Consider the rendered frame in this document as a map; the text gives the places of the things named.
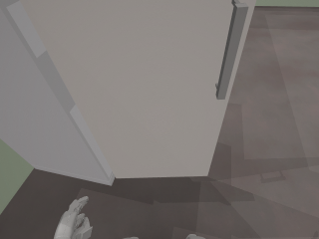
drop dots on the handle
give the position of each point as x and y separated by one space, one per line
237 21

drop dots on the robot left hand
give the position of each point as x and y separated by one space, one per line
70 220

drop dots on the fridge door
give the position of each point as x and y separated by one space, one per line
143 75

